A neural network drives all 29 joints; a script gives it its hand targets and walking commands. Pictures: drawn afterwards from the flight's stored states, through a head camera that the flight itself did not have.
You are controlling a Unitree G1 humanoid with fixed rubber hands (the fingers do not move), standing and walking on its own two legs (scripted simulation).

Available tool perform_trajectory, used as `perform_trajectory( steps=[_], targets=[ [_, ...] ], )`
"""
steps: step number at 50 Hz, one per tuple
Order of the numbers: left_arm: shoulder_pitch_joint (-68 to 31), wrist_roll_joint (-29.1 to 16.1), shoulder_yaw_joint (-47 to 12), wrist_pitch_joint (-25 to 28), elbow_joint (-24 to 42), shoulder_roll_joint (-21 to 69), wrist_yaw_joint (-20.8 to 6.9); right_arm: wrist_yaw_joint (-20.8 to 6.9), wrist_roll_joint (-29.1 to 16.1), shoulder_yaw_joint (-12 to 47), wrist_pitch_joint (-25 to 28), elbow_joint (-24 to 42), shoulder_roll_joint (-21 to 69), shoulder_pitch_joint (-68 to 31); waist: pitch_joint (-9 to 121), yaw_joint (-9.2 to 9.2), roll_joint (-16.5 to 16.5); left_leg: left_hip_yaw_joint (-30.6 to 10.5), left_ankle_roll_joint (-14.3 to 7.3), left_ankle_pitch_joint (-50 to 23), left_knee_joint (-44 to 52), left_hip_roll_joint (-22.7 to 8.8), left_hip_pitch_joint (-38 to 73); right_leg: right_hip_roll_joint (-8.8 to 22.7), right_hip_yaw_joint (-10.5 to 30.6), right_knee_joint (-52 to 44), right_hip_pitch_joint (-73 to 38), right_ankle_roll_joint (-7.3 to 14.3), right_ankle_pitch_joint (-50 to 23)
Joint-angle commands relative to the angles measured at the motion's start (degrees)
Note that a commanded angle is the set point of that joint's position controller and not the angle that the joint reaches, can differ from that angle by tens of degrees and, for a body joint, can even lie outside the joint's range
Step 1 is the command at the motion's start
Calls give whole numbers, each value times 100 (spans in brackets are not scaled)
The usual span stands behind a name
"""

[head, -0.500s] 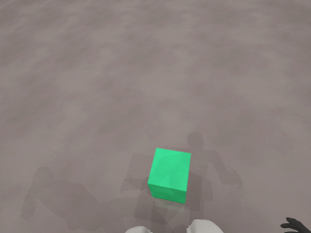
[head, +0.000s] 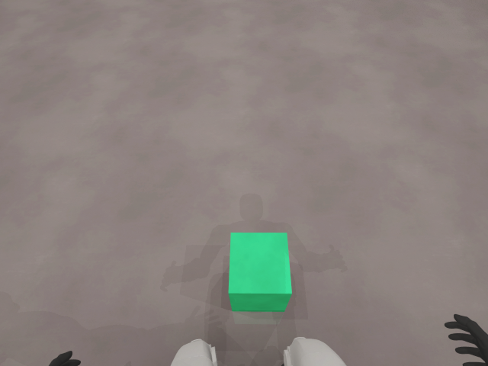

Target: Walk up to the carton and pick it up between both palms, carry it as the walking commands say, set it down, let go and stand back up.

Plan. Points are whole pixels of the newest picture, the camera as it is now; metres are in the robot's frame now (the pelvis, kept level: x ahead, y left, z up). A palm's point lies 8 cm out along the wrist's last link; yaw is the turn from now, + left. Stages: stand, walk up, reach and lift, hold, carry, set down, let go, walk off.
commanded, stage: walk up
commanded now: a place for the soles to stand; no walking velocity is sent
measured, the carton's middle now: (258, 273) +0.45 -0.03 -0.61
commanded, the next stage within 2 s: none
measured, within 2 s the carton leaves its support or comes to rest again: neither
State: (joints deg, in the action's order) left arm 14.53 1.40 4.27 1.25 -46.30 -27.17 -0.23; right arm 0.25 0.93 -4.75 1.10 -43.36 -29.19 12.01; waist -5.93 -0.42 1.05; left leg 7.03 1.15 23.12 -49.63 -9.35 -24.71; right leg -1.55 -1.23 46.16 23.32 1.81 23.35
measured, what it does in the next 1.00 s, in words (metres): stands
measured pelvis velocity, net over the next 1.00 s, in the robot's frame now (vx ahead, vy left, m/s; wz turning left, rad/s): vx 0.01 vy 0.00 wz -0.11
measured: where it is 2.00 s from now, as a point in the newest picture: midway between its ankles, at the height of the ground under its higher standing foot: outside the picture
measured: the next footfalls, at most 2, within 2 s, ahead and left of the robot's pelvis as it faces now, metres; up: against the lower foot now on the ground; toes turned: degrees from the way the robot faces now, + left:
none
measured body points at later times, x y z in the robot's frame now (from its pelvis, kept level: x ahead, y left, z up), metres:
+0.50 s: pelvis +0.01 +0.00 +0.02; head +0.03 +0.00 +0.47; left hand +0.18 +0.32 -0.07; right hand +0.10 -0.36 -0.07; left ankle +0.03 +0.13 -0.70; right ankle +0.03 -0.12 -0.70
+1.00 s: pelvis +0.01 +0.00 +0.03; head +0.04 +0.00 +0.48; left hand +0.18 +0.31 -0.07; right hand +0.11 -0.35 -0.07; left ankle +0.03 +0.13 -0.70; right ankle +0.03 -0.12 -0.70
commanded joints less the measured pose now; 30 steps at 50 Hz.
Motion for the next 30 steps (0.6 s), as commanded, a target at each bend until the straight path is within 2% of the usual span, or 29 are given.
perform_trajectory(
  steps=[1,2,3,4,5,6,7,8,9,10,11,12,13,14,15,16,17,20,22,24,26,28,30],
  targets=[
    [357,125,421,76,283,-1508,13,45,-127,-84,40,286,-580,-100,622,226,-1273,-217,-197,-67,-179,260,-763,1244,2692,-1950,-828,744,-453],
    [114,79,357,86,366,-1484,-20,121,-191,-113,12,236,-714,-385,604,200,-1012,-352,-191,1413,-328,447,-546,1575,2909,-1803,-537,1304,-1284],
    [5,38,314,98,353,-1375,-3,130,-189,-122,42,84,-759,-265,749,123,-719,-474,-227,1271,-221,424,-294,1498,2629,-1506,-631,1355,-1852],
    [-177,-7,267,86,332,-1270,36,123,-194,-98,96,-54,-678,-52,852,-44,-626,-391,-246,632,349,467,174,1325,2289,-1328,-397,1172,-1928],
    [-474,-63,204,43,345,-1172,45,129,-158,-96,153,-216,-686,147,848,-197,-512,-321,-288,-171,1097,508,786,1036,1737,-1096,-22,837,-1793],
    [-569,-100,144,-1,340,-970,32,139,-67,-123,219,-260,-909,209,786,-223,-119,-992,-443,-473,1626,106,979,646,1222,-661,245,483,-1804],
    [-415,-113,145,-40,305,-899,10,134,7,-162,275,-252,-1241,225,765,-123,413,-1920,-779,-621,2033,-601,1076,271,837,39,468,183,-1450],
    [-283,-138,145,-83,180,-888,9,122,-24,-148,288,-245,-1319,83,716,21,562,-2242,-1174,-1115,2097,-1091,994,140,463,354,360,71,-743],
    [-260,-125,146,-95,108,-860,-7,121,-38,-135,286,-218,-1342,-121,633,104,580,-2254,-1340,-1456,2124,-1262,764,181,338,377,219,58,-128],
    [-250,-93,168,-90,69,-849,-31,128,-49,-121,280,-197,-1359,-285,565,174,554,-2092,-1295,-1437,2076,-1180,529,250,348,104,-6,105,-42],
    [-184,-48,189,-59,28,-888,-55,127,-35,-84,261,-190,-1291,-403,547,245,497,-1734,-1031,-1383,1901,-948,277,340,436,-394,-363,167,-363],
    [-196,-22,216,-22,-9,-998,-70,120,-39,-23,241,-226,-1119,-396,541,225,246,-1232,-683,-1235,1663,-579,-21,476,746,-846,-728,276,-1067],
    [-433,-19,216,-2,-1,-1108,-81,118,-79,15,225,-278,-944,-418,549,68,-180,-714,-356,-832,1346,-31,91,703,1392,-1186,-550,488,-1344],
    [-588,-44,192,2,-1,-1129,-88,124,-108,30,212,-354,-819,-443,620,-5,-453,-431,-228,-441,1053,347,288,867,1799,-1416,-465,658,-1535],
    [-614,-62,161,-5,-47,-1118,-75,120,-120,25,198,-433,-768,-478,737,7,-469,-356,-224,-213,926,523,463,1001,1947,-1528,-462,826,-1721],
    [-704,-54,139,-14,-71,-1122,-53,109,-129,42,191,-488,-698,-460,777,-22,-527,-351,-257,-167,1025,569,633,1036,1937,-1595,-390,864,-1753],
    [-830,-59,110,-31,-101,-1084,-38,96,-126,53,197,-545,-666,-446,748,-64,-530,-400,-299,-313,1236,548,854,972,1793,-1619,-227,780,-1710],
    [-1027,-76,64,-82,-164,-968,-42,81,-67,13,231,-693,-920,-367,775,-80,-306,-795,-490,-763,1833,22,1065,579,1198,-1265,-192,387,-1529],
    [-985,-76,61,-114,-251,-907,-72,90,-52,-8,237,-744,-1047,-412,809,-17,-99,-1036,-660,-829,2115,-370,1024,431,870,-948,-287,270,-1432],
    [-894,-73,61,-141,-354,-839,-101,97,-41,-14,225,-750,-1075,-604,750,75,85,-1048,-730,-784,2271,-536,874,363,683,-925,-450,233,-1391],
    [-911,-51,76,-143,-413,-858,-124,92,-45,-2,195,-760,-1012,-773,671,87,10,-712,-580,-585,2135,-316,755,448,873,-1296,-570,315,-1429],
    [-1059,-26,80,-122,-398,-942,-125,77,-77,32,161,-789,-844,-844,678,14,-285,-405,-386,-380,1828,138,876,643,1421,-1788,-479,478,-1417],
    [-1165,-25,53,-103,-405,-971,-101,50,-92,77,144,-842,-664,-851,726,-38,-539,-321,-316,-306,1703,419,1100,803,1778,-2185,-362,584,-1237]
  ],
)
